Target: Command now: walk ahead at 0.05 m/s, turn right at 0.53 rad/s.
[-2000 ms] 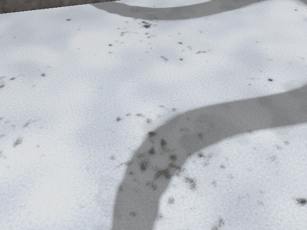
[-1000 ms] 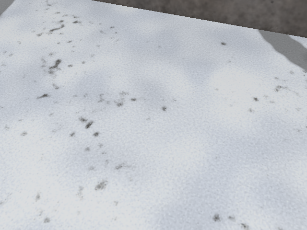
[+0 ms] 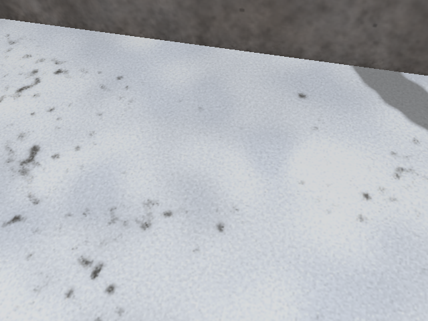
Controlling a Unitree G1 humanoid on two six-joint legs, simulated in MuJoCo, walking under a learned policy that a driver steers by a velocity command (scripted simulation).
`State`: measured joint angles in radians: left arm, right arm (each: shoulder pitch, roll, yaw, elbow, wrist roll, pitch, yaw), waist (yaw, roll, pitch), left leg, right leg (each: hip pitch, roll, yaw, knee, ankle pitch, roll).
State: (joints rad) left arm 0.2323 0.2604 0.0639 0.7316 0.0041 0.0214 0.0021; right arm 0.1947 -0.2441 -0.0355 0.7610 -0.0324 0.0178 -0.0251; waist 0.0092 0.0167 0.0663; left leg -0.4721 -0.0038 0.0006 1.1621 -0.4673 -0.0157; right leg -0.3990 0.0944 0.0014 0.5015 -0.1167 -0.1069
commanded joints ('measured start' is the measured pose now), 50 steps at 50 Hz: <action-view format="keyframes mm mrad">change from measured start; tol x16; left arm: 1 25 132 36 -57 6 -5 0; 37 -15 95 17 -106 5 32 -38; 40 116 321 71 -113 5 3 -16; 50 0 133 -1 -68 8 -7 8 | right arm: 1 107 -79 -20 -36 0 19 -2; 18 11 -272 -54 -117 0 -16 -41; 50 57 -124 -35 -49 17 46 23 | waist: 1 -30 -70 -158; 15 -34 -154 -110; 18 -9 229 -35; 36 -25 178 -112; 40 77 -287 -146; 50 -3 -128 -84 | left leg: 1 -9 8 -33 -59 51 -13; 15 277 -81 -43 -693 112 55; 18 288 383 -545 -1032 -19 211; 21 224 251 -241 -899 454 199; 28 479 257 -102 -810 717 223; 36 367 282 6 -690 708 173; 38 202 228 98 -483 458 65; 39 -59 112 172 -215 -133 -13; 40 -145 16 45 -115 -212 -17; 50 -12 38 -6 -232 111 -22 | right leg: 1 133 -238 315 -206 214 -143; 7 110 -214 421 -271 -242 -116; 16 -40 -106 478 -201 -329 25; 19 -183 30 128 432 -379 114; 23 -162 15 75 684 -279 139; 35 50 -47 -76 184 -337 111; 37 191 -32 -82 -55 -152 82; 40 376 -490 526 -154 509 -171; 50 320 -266 234 -207 313 -101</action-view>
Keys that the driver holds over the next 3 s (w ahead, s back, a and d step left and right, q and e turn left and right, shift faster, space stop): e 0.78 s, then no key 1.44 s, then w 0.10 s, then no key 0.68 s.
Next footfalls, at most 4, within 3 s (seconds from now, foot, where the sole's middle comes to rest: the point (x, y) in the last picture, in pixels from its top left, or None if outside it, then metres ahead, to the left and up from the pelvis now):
0.32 left None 0.08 0.13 -0.77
0.76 right None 0.01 -0.08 -0.77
1.22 left None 0.10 0.09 -0.77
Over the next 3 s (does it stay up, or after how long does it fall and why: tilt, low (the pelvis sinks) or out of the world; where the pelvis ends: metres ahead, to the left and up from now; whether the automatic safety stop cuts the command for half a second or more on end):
stays up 0.06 -0.02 0.01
